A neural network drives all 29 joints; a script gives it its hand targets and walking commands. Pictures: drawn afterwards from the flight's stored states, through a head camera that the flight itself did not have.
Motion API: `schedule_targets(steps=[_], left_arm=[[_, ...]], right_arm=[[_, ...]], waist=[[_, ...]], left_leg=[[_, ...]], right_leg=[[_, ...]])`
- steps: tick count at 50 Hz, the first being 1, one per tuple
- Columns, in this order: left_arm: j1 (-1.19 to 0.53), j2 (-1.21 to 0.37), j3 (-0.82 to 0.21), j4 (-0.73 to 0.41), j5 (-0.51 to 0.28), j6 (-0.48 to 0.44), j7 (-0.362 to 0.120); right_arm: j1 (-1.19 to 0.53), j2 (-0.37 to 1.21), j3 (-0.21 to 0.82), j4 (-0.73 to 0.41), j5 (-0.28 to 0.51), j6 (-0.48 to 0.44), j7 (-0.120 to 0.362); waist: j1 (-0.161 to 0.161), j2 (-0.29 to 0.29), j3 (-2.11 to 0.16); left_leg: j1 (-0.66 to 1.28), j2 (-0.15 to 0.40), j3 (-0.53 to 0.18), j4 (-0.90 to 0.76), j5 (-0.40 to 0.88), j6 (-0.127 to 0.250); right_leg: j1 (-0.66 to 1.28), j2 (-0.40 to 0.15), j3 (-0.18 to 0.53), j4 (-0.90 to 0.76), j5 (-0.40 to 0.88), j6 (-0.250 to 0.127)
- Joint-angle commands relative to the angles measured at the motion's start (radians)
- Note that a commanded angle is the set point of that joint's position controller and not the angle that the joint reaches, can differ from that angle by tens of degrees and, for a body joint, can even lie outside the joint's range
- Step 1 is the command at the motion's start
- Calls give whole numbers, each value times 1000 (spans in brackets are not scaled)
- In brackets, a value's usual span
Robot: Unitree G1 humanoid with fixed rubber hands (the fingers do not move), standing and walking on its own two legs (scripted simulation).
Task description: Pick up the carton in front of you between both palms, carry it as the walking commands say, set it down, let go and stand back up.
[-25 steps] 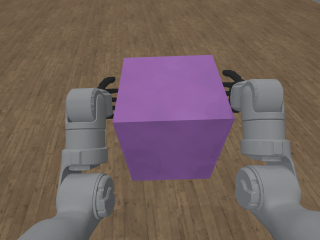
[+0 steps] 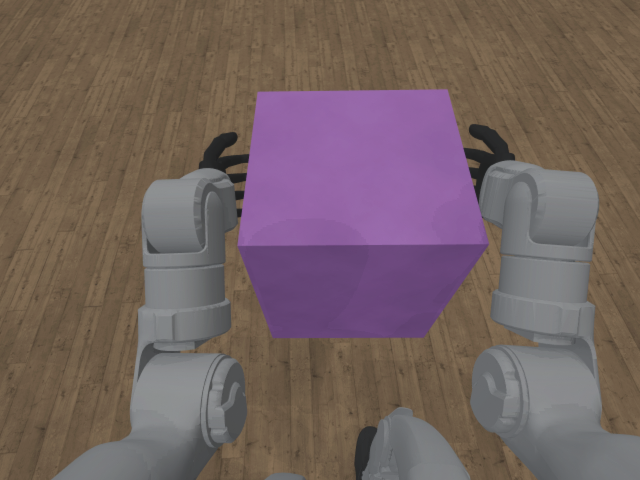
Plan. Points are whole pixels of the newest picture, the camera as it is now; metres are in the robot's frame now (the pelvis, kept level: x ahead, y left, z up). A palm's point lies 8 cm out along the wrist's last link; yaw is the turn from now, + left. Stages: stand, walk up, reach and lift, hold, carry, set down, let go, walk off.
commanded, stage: carry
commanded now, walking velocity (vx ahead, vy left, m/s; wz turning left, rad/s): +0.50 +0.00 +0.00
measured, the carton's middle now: (349, 228) +0.39 +0.01 +0.07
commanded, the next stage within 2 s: none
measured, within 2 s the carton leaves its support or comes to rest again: neither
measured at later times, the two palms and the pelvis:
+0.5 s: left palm out of the picture +0.68 +0.18 +0.23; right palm out of the picture +0.67 -0.12 +0.23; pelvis +0.31 +0.05 +0.05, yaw -2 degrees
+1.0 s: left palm out of the picture +0.92 +0.16 +0.15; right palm out of the picture +0.92 -0.14 +0.15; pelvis +0.61 +0.01 +0.06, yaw +0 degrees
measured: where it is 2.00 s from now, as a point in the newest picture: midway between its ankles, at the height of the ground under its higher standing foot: (340, 184)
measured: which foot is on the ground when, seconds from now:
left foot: up 0.00-0.44, down 0.46-0.94, up 0.96-1.00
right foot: down 0.00-0.46, up 0.48-0.94, down 0.96-1.00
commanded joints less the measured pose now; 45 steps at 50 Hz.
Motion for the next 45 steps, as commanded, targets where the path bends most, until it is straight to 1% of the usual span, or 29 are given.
schedule_targets(steps=[1, 2, 3, 5, 7, 9, 11, 13, 15, 18, 19, 20, 21, 22, 23, 24, 25, 26, 27, 28, 29, 30, 33, 35, 37, 39, 42, 43, 45], left_arm=[[-837, -1096, -623, -228, -516, -20, -239], [-856, -1103, -646, -282, -532, -18, -242], [-886, -1104, -655, -304, -544, -15, -244], [-895, -1081, -667, -338, -564, -8, -248], [-879, -1044, -660, -330, -556, 2, -252], [-827, -1015, -645, -260, -537, 17, -259], [-786, -1005, -623, -172, -518, 28, -272], [-767, -1014, -596, -91, -502, 34, -285], [-753, -1022, -566, -19, -483, 32, -296], [-750, -1025, -515, 47, -452, 21, -299], [-740, -1021, -502, 61, -442, 20, -296], [-743, -1016, -489, 65, -434, 16, -291], [-736, -1009, -477, 80, -426, 15, -286], [-726, -1007, -468, 98, -417, 14, -281], [-714, -1004, -459, 116, -408, 13, -278], [-721, -1031, -452, 135, -406, 14, -275], [-735, -1026, -446, 123, -396, 8, -269], [-743, -1052, -452, 115, -395, 2, -264], [-746, -1076, -457, 94, -400, -7, -260], [-745, -1098, -465, 73, -405, -17, -254], [-740, -1113, -476, 50, -410, -25, -247], [-731, -1125, -490, 25, -413, -33, -240], [-665, -1134, -528, -24, -404, -55, -217], [-590, -1140, -553, -39, -385, -65, -210], [-523, -1148, -585, -60, -377, -76, -215], [-471, -1162, -627, -97, -378, -86, -225], [-390, -1174, -686, -181, -384, -92, -246], [-349, -1172, -701, -205, -383, -91, -254], [-260, -1157, -729, -240, -380, -88, -270]], right_arm=[[-785, 1046, 621, -140, 369, 3, 211], [-763, 1031, 611, -160, 344, 6, 200], [-766, 1010, 608, -178, 322, 4, 189], [-721, 976, 605, -186, 299, 4, 176], [-687, 948, 607, -174, 285, 9, 169], [-657, 932, 611, -125, 272, 19, 168], [-649, 933, 613, -65, 266, 29, 173], [-653, 954, 611, -3, 270, 36, 183], [-663, 991, 608, 60, 285, 37, 195], [-702, 1046, 594, 121, 322, 31, 213], [-705, 1059, 593, 131, 329, 32, 214], [-717, 1067, 582, 148, 339, 30, 217], [-710, 1076, 572, 170, 349, 27, 220], [-695, 1081, 558, 193, 356, 22, 224], [-676, 1080, 536, 211, 360, 17, 228], [-698, 1050, 519, 217, 354, 7, 227], [-691, 1085, 518, 210, 368, 0, 230], [-713, 1121, 529, 171, 384, -11, 237], [-751, 1153, 546, 122, 409, -21, 244], [-789, 1181, 567, 74, 432, -31, 248], [-815, 1202, 583, 34, 450, -40, 249], [-824, 1214, 598, 3, 462, -47, 248], [-752, 1220, 628, -35, 461, -60, 246], [-668, 1219, 648, -39, 444, -66, 248], [-581, 1218, 669, -48, 420, -74, 253], [-495, 1209, 689, -75, 392, -82, 258], [-371, 1189, 722, -142, 350, -90, 261], [-320, 1180, 733, -162, 334, -91, 261], [-213, 1162, 763, -198, 308, -93, 264]], waist=[[19, -122, -768], [10, -110, -723], [2, -81, -693], [-3, -44, -661], [6, -57, -653], [17, -90, -639], [19, -117, -610], [13, -141, -567], [12, -155, -515], [15, -181, -437], [5, -198, -427], [-14, -216, -441], [-57, -199, -485], [-101, -141, -552], [-124, -24, -621], [-110, 244, -657], [-112, 236, -615], [-113, 160, -578], [-111, 63, -557], [-105, 30, -538], [-101, 44, -545], [-101, 62, -559], [-108, 83, -581], [-102, 87, -573], [-94, 86, -554], [-94, 93, -536], [-96, 118, -496], [-97, 124, -481], [-93, 146, -487]], left_leg=[[-429, -14, -52, 441, -27, 39], [-480, 8, -39, 395, -49, 51], [-485, 25, -27, 355, -48, 57], [-484, 39, 8, 201, -122, 49], [-505, 59, 31, 79, -93, 35], [-554, 73, 52, -30, -26, 17], [-556, 81, 73, -160, 62, 0], [-512, 74, 100, -303, 161, -9], [-449, 51, 142, -447, 236, -11], [-341, 16, 213, -629, 282, 0], [-286, 4, 225, -688, 286, 7], [-200, -15, 241, -749, 288, 15], [-39, -38, 271, -840, 316, 17], [183, 1, 242, -836, 314, 23], [382, 197, -37, -790, 270, 43], [602, 414, -477, -870, 302, 195], [601, 406, -539, -925, 226, 229], [560, 370, -449, -914, 253, 210], [504, 341, -364, -911, 280, 176], [436, 324, -289, -926, 306, 146], [404, 309, -237, -944, 298, 128], [404, 298, -200, -956, 305, 124], [460, 292, -125, -975, 374, 149], [513, 284, -82, -982, 468, 151], [549, 263, -22, -973, 585, 133], [577, 244, 32, -963, 694, 111], [599, 219, 104, -948, 802, 83], [604, 211, 124, -937, 838, 72], [589, 194, 166, -852, 980, 38]], right_leg=[[922, -311, 700, -366, 287, -179], [890, -291, 657, -376, 237, -159], [852, -279, 608, -381, 181, -139], [815, -280, 561, -411, 156, -134], [822, -289, 516, -416, 256, -141], [857, -295, 478, -435, 328, -153], [864, -282, 419, -457, 375, -141], [840, -247, 346, -469, 414, -110], [812, -216, 283, -474, 428, -80], [790, -202, 221, -477, 476, -39], [788, -202, 200, -458, 555, -19], [792, -198, 175, -407, 657, 7], [765, -179, 123, -295, 692, 45], [660, -159, 84, -148, 566, 82], [475, -135, 89, 55, 251, 109], [134, 13, 128, 268, -197, 138], [-3, 11, 198, 394, -299, 117], [-41, -21, 209, 416, -273, 96], [-37, -52, 214, 383, -206, 91], [-13, -82, 219, 326, -151, 94], [21, -95, 215, 281, -118, 101], [33, -91, 200, 256, -97, 109], [-12, -95, 167, 157, -74, 131], [-49, -102, 146, 53, -34, 141], [-46, -98, 120, -69, 25, 145], [-11, -81, 89, -179, 93, 142], [63, -51, 40, -333, 177, 132], [95, -40, 22, -392, 207, 128], [247, -6, -31, -501, 243, 112]])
